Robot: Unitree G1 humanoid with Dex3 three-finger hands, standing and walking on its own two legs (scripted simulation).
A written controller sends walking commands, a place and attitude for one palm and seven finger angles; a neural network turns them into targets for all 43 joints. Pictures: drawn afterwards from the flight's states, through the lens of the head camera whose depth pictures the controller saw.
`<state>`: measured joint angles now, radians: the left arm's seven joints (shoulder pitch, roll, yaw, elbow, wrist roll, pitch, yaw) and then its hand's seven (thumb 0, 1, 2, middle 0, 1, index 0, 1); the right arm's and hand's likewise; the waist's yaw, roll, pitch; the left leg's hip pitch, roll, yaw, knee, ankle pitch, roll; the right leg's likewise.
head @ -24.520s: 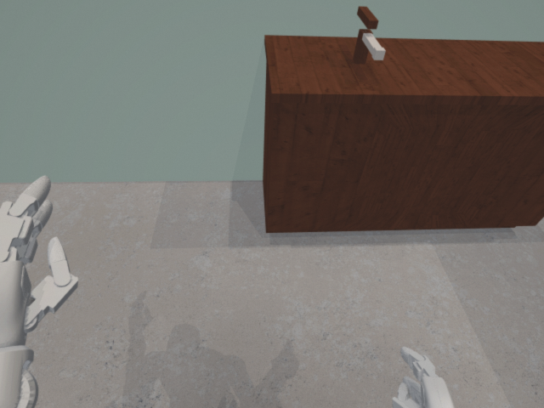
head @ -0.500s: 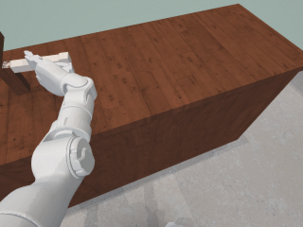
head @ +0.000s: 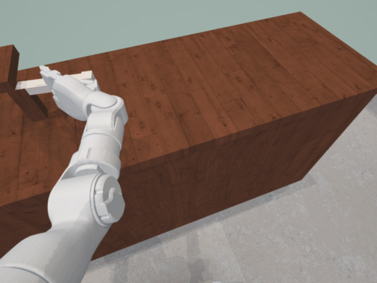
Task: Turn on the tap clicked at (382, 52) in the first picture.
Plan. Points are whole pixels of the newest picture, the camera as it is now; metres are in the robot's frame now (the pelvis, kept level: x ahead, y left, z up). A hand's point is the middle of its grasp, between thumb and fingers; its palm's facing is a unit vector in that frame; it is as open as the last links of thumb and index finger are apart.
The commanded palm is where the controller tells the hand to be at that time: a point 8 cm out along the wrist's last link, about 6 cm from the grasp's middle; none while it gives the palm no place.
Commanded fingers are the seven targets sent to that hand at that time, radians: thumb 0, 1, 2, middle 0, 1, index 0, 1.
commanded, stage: lift the hand up off the lever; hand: left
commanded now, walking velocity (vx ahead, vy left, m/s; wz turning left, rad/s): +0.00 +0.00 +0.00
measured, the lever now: (88, 79) +0.56 +0.21 +0.12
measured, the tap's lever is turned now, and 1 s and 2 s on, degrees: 81 81 81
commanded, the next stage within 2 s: draw the hand back beside the body in 1.40 s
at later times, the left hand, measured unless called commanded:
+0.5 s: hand (85, 81) +0.49 +0.18 +0.17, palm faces +0.80 -0.59 -0.13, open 7.8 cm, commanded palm +0.44 +0.20 +0.18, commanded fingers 0.00 0.90 0.90 -0.15 -0.15 -0.15 -0.15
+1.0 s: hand (82, 75) +0.49 +0.18 +0.19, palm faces +0.80 -0.59 -0.13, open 7.8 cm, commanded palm +0.43 +0.20 +0.19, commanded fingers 0.00 0.90 0.90 -0.15 -0.15 -0.15 -0.15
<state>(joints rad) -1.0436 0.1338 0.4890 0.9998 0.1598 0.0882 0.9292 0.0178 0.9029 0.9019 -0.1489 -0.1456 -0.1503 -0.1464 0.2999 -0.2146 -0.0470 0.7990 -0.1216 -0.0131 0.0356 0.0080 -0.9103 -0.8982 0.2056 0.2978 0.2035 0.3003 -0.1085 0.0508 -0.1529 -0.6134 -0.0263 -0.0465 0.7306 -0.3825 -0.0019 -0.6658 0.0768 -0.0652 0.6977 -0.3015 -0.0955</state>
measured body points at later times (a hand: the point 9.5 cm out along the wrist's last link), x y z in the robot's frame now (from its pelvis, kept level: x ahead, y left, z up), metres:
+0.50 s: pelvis -0.01 -0.01 +0.01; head +0.03 -0.03 +0.45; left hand +0.44 +0.21 +0.18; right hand +0.04 -0.27 -0.13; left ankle -0.02 +0.12 -0.71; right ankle +0.01 -0.06 -0.71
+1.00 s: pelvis -0.01 +0.00 +0.01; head +0.03 -0.02 +0.46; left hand +0.44 +0.21 +0.20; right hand +0.04 -0.25 -0.13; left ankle -0.02 +0.12 -0.71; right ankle +0.01 -0.06 -0.71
